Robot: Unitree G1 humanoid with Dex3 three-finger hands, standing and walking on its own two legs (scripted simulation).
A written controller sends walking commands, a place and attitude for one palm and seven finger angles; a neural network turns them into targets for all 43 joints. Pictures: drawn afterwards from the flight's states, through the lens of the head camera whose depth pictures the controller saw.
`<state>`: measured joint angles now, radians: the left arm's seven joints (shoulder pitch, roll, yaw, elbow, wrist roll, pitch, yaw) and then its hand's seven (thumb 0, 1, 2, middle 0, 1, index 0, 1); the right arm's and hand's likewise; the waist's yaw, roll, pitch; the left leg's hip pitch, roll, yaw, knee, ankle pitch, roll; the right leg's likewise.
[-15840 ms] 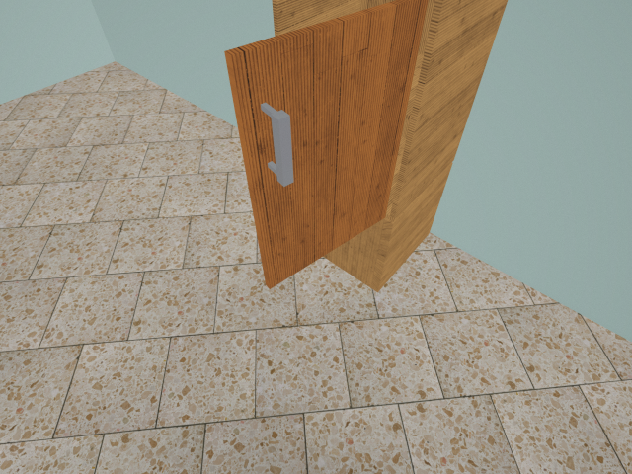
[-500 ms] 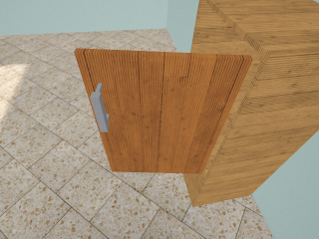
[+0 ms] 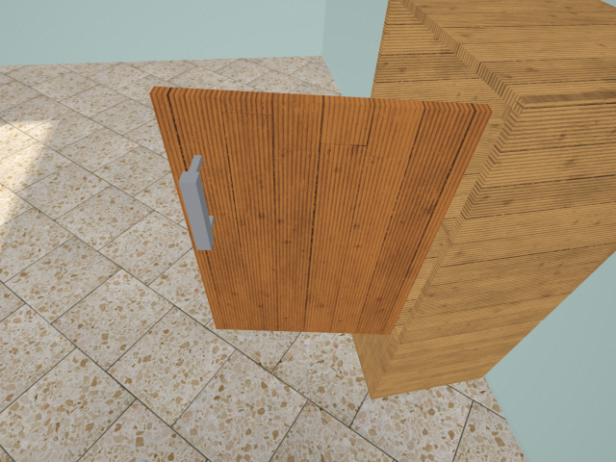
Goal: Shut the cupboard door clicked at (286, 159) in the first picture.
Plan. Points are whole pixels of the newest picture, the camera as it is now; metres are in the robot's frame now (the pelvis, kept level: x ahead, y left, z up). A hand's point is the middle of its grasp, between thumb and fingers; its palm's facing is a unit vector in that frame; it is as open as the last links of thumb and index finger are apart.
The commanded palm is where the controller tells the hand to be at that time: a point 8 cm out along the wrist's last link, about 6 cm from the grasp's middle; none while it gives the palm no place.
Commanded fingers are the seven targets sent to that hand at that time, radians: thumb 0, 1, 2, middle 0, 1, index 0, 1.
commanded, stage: raise the hand and make a fist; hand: left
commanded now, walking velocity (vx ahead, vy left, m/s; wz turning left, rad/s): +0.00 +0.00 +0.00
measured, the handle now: (201, 204) +0.44 +0.18 +0.09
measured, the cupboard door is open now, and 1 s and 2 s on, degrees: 78 78 78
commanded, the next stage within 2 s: bring the fist close to the handle in 1.82 s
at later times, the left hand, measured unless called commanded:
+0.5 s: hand (170, 440) +0.15 +0.17 +0.00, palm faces +0.11 -0.99 -0.05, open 5.3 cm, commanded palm +0.13 +0.22 +0.00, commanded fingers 0.00 0.90 0.90 -0.75 -0.90 -0.75 -0.90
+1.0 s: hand (164, 379) +0.20 +0.18 +0.04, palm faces +0.02 -1.00 -0.05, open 3.3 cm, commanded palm +0.18 +0.23 +0.05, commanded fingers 0.00 0.90 0.90 -1.21 -1.40 -1.21 -1.40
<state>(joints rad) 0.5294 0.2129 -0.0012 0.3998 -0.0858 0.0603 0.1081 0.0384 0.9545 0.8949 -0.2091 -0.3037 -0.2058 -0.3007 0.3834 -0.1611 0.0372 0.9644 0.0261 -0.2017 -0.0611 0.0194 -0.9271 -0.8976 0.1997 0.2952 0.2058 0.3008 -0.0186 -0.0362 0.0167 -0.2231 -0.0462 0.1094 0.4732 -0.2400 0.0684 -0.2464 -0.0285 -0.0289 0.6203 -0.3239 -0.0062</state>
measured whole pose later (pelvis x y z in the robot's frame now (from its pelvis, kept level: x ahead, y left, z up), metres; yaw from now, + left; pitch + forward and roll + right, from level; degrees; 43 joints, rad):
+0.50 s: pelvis -0.01 -0.03 -0.08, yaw +5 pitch +11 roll -3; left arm 0.52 0.25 0.10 -0.13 -0.28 -0.48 -0.24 0.02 0.91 0.90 -0.57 -0.71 -0.57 -0.70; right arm 0.17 -0.26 0.02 0.49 0.02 -0.27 -0.03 0.01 -0.91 -0.90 0.20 0.29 0.20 0.30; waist 0.05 0.03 -0.13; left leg -0.83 0.00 -0.03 1.14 -0.50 0.03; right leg -0.77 0.04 -0.16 1.07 -0.50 -0.09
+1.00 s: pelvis +0.01 -0.01 -0.04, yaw +3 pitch +8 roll -2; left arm 0.48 0.26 0.13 -0.22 -0.30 -0.27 -0.24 0.02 0.90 0.90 -1.03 -1.21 -1.03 -1.20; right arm 0.28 -0.26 0.01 0.53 0.04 -0.23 -0.06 0.02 -0.90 -0.90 0.20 0.30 0.20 0.30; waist 0.02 0.04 -0.09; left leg -0.61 -0.02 0.03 0.91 -0.45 0.06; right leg -0.57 0.03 -0.09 0.87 -0.44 -0.05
